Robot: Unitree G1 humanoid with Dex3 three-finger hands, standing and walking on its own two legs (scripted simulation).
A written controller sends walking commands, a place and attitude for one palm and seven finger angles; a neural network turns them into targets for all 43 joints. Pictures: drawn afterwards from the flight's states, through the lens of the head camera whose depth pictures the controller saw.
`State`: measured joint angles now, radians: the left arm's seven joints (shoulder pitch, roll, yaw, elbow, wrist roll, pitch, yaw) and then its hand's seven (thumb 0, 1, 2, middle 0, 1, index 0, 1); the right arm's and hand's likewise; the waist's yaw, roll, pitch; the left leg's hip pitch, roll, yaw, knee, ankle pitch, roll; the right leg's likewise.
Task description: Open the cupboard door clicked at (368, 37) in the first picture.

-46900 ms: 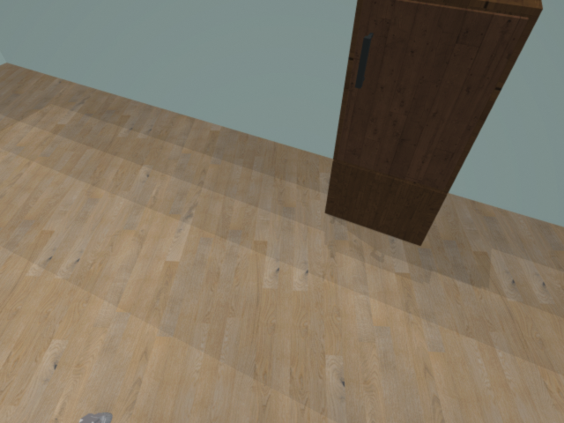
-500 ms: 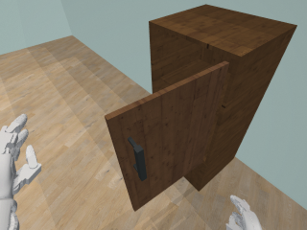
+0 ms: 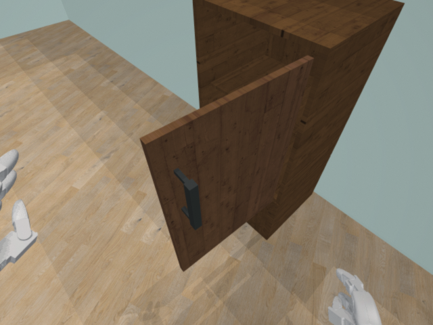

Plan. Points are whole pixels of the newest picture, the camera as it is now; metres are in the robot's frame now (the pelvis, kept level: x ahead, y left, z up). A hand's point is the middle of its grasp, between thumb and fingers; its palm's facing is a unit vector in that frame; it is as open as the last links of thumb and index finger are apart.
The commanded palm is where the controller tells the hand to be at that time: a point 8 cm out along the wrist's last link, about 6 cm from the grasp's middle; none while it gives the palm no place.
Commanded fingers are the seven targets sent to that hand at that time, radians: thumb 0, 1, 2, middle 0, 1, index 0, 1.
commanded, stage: step back with the hand held close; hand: left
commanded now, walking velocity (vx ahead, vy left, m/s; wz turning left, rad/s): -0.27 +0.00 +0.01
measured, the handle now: (188, 200) +0.35 +0.09 +0.02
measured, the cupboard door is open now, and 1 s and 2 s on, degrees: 86 86 86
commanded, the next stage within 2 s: stop stepping back and stand still in 0.90 s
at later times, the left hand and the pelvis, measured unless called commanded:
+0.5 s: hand out of the picture +0.14 +0.27 +0.16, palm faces +0.46 -0.75 -0.48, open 7.4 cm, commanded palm +0.07 +0.31 +0.18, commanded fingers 0.00 0.90 0.90 -0.20 -0.30 -0.20 -0.30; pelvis -0.06 +0.01 -0.01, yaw +3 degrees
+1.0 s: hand out of the picture +0.06 +0.24 +0.16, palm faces +0.33 -0.80 -0.50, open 7.4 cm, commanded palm -0.01 +0.28 +0.18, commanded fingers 0.00 0.90 0.90 -0.20 -0.30 -0.20 -0.30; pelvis -0.17 -0.02 -0.01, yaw -3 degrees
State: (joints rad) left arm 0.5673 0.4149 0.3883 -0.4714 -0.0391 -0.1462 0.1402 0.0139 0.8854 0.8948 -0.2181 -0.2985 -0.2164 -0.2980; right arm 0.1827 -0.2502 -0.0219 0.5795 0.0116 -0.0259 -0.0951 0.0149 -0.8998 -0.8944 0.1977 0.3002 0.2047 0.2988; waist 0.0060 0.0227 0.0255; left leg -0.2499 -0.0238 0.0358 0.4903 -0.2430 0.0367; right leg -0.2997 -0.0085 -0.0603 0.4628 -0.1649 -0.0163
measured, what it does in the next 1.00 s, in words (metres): walks backwards: right foot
